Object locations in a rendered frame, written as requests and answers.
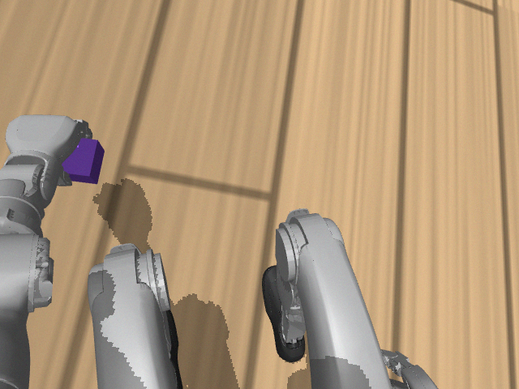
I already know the right robot hand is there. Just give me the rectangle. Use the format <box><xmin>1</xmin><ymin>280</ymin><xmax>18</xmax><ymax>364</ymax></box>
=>
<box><xmin>381</xmin><ymin>349</ymin><xmax>438</xmax><ymax>389</ymax></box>

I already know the left robot foot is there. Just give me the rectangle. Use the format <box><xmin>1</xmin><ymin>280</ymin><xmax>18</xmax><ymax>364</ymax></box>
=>
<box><xmin>166</xmin><ymin>310</ymin><xmax>183</xmax><ymax>389</ymax></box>

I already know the right robot foot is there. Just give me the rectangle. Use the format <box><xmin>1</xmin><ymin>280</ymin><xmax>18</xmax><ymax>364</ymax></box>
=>
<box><xmin>262</xmin><ymin>265</ymin><xmax>305</xmax><ymax>362</ymax></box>

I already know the left robot hand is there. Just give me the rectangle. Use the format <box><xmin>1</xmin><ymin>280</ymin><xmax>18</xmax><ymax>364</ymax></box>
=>
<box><xmin>6</xmin><ymin>115</ymin><xmax>92</xmax><ymax>186</ymax></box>

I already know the small box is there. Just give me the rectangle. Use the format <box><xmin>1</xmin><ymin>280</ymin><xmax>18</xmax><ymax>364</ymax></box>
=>
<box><xmin>62</xmin><ymin>138</ymin><xmax>105</xmax><ymax>184</ymax></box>

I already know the left robot arm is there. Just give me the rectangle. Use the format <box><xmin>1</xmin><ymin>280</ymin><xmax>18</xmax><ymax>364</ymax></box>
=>
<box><xmin>0</xmin><ymin>150</ymin><xmax>61</xmax><ymax>389</ymax></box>

